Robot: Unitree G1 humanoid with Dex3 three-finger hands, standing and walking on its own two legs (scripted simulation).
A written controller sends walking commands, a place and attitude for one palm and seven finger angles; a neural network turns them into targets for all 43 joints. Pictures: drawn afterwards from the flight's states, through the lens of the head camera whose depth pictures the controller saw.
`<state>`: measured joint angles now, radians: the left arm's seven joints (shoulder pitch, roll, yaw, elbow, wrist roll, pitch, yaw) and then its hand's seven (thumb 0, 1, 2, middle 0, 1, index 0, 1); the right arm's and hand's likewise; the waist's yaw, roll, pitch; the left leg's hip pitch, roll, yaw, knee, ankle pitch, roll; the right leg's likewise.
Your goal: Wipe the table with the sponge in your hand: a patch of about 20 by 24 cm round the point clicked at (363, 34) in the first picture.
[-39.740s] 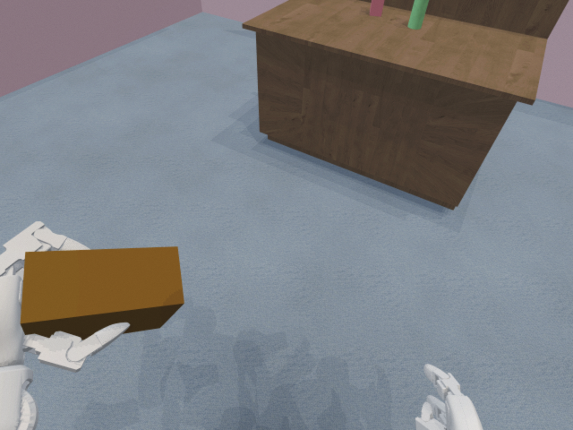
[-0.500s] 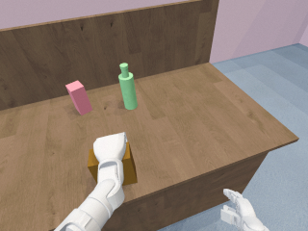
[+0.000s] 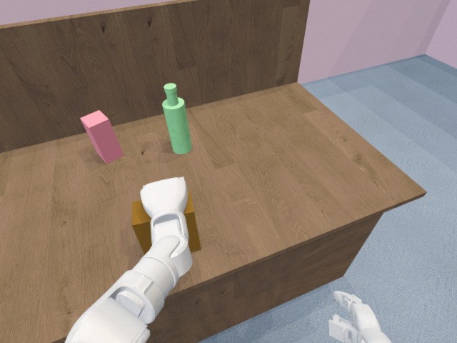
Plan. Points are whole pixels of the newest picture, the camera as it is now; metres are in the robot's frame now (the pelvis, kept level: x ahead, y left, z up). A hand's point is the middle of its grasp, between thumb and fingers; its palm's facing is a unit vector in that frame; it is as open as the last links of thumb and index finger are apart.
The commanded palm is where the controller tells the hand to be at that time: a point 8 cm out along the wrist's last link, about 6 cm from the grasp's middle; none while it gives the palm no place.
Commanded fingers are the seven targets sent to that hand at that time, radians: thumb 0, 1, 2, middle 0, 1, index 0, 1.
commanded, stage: wipe forward along the third lane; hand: left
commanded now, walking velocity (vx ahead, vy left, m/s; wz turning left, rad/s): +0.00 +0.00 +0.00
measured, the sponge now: (170, 233) +0.35 +0.17 -0.05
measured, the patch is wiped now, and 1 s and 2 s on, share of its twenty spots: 0.90 0.95 1.00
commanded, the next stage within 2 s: wipe back along the third lane in 1.26 s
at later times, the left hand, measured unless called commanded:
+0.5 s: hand (168, 194) +0.41 +0.17 +0.01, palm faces -0.08 -0.01 -1.00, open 9.9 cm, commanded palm +0.39 +0.17 +0.04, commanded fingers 0.00 0.10 1.30 -1.20 -1.60 -1.20 -1.60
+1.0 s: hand (160, 176) +0.46 +0.21 +0.01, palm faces -0.10 -0.01 -1.00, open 9.9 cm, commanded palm +0.45 +0.20 +0.05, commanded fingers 0.00 0.10 1.30 -1.20 -1.60 -1.20 -1.60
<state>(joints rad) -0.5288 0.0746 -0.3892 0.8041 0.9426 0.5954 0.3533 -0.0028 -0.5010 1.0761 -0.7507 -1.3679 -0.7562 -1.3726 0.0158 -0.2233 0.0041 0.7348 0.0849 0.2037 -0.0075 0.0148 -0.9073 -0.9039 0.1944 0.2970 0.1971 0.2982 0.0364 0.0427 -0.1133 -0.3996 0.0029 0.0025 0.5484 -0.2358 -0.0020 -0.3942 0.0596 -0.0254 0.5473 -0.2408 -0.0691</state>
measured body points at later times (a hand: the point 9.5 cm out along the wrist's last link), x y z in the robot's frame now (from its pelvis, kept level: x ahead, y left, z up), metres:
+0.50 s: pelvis +0.00 +0.00 -0.01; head +0.02 -0.02 +0.44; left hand +0.41 +0.17 +0.07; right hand +0.12 -0.25 -0.14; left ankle +0.03 +0.12 -0.73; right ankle +0.02 -0.08 -0.73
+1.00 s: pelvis +0.01 +0.02 -0.01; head +0.07 +0.02 +0.44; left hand +0.46 +0.20 +0.07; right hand +0.09 -0.24 -0.14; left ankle +0.03 +0.12 -0.73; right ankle +0.02 -0.08 -0.73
